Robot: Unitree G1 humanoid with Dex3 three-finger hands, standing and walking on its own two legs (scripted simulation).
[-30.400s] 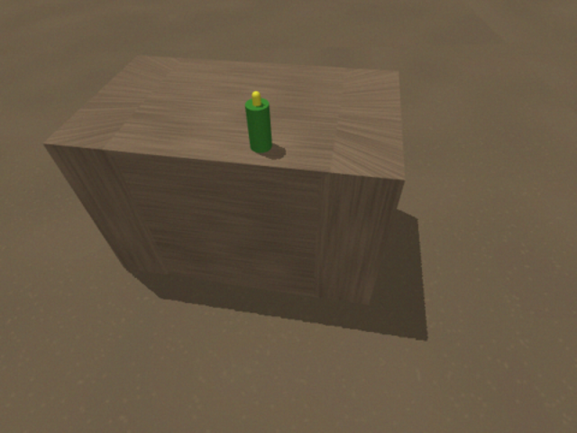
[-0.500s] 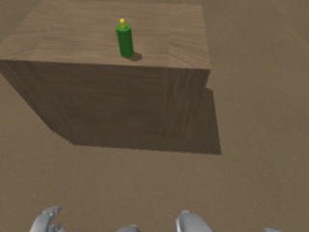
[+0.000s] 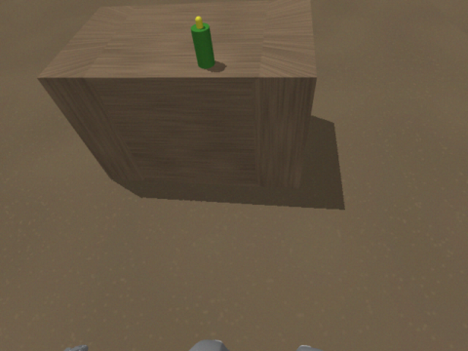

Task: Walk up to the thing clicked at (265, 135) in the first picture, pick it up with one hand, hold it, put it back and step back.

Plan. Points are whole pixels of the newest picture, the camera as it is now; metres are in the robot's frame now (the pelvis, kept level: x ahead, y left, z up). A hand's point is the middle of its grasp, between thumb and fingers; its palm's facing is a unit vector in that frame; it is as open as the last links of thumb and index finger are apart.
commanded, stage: step back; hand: left
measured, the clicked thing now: (202, 41) +1.04 +0.18 -0.03
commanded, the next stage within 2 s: stand in 1.22 s
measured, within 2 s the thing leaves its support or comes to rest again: neither
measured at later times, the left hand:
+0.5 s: hand out of the picture -0.01 +0.28 -0.14, palm faces +0.03 -0.93 -0.37, open 7.3 cm
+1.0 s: hand out of the picture +0.11 +0.31 -0.14, palm faces -0.04 -0.93 -0.37, open 7.3 cm
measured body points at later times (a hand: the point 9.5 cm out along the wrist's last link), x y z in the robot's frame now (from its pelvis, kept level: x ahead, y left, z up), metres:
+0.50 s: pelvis -0.04 +0.02 +0.01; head -0.03 +0.01 +0.46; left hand -0.01 +0.33 -0.11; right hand +0.06 -0.29 -0.12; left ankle -0.02 +0.15 -0.69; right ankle -0.01 -0.10 -0.72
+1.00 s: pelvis +0.01 +0.05 +0.01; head +0.03 +0.05 +0.46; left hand +0.11 +0.36 -0.11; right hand +0.12 -0.24 -0.11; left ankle +0.02 +0.17 -0.72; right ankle -0.01 -0.09 -0.72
